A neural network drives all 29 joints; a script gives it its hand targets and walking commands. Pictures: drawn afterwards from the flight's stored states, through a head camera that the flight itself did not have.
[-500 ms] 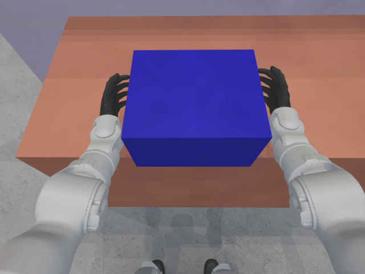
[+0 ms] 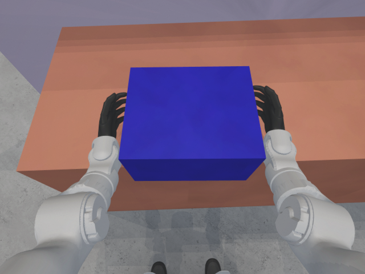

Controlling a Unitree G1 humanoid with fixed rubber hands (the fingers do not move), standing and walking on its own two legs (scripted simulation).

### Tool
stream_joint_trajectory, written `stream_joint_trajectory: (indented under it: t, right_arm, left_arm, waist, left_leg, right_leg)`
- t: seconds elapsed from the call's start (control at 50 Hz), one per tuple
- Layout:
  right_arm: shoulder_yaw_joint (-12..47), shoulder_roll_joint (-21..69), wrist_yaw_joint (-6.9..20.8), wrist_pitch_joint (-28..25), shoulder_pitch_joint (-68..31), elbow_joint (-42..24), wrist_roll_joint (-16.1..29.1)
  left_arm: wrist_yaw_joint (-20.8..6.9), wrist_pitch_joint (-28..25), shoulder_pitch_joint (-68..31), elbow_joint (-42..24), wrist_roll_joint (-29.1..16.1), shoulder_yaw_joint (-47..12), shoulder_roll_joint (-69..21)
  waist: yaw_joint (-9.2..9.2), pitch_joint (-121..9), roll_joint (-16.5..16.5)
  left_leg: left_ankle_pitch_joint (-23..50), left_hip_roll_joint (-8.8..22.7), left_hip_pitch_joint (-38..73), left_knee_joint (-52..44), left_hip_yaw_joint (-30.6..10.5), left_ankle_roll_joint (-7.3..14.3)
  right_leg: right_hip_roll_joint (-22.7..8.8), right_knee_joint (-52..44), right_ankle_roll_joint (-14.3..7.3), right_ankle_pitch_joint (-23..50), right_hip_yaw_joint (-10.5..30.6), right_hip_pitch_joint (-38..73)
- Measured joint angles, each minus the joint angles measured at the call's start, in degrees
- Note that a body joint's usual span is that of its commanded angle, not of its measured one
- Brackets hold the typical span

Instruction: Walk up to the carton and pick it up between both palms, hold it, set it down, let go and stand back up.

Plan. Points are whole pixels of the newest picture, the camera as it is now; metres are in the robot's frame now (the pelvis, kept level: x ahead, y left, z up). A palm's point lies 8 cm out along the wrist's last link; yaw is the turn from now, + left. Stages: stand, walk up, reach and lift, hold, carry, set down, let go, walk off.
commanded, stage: reach and lift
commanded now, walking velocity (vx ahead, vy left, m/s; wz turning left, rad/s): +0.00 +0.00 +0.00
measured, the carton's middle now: (189, 125) +0.45 -0.02 -0.02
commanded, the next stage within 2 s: none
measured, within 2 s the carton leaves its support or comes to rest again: leaves its support in 1.74 s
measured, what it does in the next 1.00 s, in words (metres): stands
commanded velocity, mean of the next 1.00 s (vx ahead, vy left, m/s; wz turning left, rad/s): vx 0.00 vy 0.00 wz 0.00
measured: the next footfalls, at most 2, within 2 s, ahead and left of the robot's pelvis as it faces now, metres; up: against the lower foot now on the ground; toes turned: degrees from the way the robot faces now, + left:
none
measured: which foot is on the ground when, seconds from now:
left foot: down 0.00-1.00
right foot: down 0.00-1.00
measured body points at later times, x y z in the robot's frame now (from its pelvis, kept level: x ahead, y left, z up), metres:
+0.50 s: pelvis +0.01 +0.00 +0.01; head +0.14 -0.01 +0.44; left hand +0.45 +0.17 +0.01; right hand +0.45 -0.20 +0.01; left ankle +0.00 +0.12 -0.73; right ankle +0.00 -0.12 -0.73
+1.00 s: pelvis +0.01 +0.00 +0.01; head +0.14 -0.01 +0.44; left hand +0.44 +0.17 +0.01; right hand +0.44 -0.20 +0.02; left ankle +0.00 +0.12 -0.73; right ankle +0.00 -0.12 -0.73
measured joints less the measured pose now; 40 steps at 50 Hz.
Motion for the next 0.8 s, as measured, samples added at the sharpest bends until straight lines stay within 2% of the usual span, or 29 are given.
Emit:
stream_joint_trajectory:
  t: [0.12,0.32,0.66,0.8]
  right_arm:
    - [-1.12,0.15,0.14,-0.84,1.41,0.17,-1.36]
    - [-0.32,0.34,-0.23,-2.34,2.21,1.08,-0.41]
    - [-1.07,0.61,-1.37,-3.10,2.82,0.60,-2.55]
    - [-0.42,0.38,-2.00,-5.07,3.25,1.51,-2.29]
  left_arm:
    - [0.53,0.18,1.67,-1.17,1.29,0.34,-0.81]
    - [0.57,0.32,3.26,-2.79,1.80,-0.04,-0.99]
    - [0.46,0.85,3.55,-4.01,3.22,0.66,-1.16]
    - [0.87,-0.14,4.24,-4.68,3.63,0.36,-1.42]
  waist:
    - [0.42,-0.03,-0.30]
    - [0.31,0.86,-0.22]
    - [0.17,0.03,-0.76]
    - [0.19,-0.69,-0.93]
  left_leg:
    - [0.08,0.16,2.07,-1.76,0.50,0.06]
    - [0.03,0.47,4.21,-2.78,0.40,-0.17]
    - [1.14,0.50,3.76,-4.37,0.20,-0.31]
    - [1.21,0.64,3.08,-4.29,0.11,-0.39]
  right_leg:
    - [0.10,-2.20,0.07,0.46,0.19,2.12]
    - [0.29,-3.70,-0.17,0.59,-0.35,4.56]
    - [0.17,-5.16,-0.40,1.44,-1.15,4.24]
    - [0.24,-5.47,-0.49,1.66,-1.48,3.80]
